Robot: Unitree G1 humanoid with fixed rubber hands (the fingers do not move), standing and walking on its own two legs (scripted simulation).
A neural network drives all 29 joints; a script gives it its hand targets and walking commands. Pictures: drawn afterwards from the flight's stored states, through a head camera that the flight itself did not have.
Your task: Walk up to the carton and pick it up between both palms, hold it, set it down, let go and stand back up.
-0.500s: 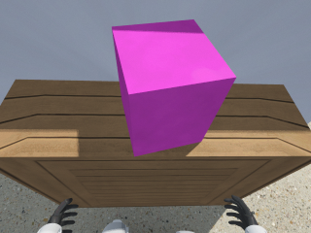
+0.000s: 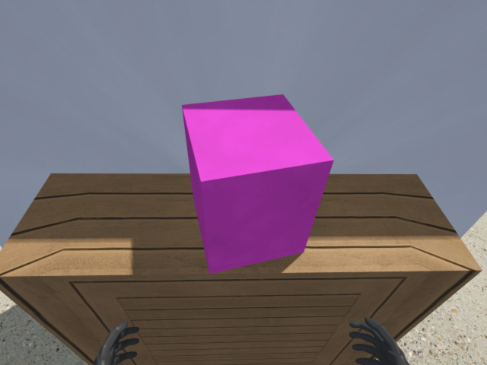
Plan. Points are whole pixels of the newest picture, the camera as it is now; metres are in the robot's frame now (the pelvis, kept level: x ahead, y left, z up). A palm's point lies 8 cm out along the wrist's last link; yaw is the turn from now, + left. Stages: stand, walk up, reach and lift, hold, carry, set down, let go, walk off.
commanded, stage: reach and lift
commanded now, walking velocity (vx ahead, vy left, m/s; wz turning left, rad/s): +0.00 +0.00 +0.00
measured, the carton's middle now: (246, 183) +0.44 +0.00 +0.08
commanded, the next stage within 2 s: none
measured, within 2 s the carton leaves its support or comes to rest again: neither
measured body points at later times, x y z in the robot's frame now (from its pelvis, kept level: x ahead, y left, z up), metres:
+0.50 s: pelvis +0.02 +0.00 +0.00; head +0.03 +0.01 +0.45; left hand +0.19 +0.18 -0.02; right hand +0.20 -0.26 -0.02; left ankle +0.06 +0.15 -0.74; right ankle -0.02 -0.11 -0.74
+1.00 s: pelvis +0.01 -0.03 +0.00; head +0.01 -0.02 +0.45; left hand +0.21 +0.15 +0.04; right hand +0.23 -0.26 +0.03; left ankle +0.06 +0.15 -0.74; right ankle -0.02 -0.11 -0.74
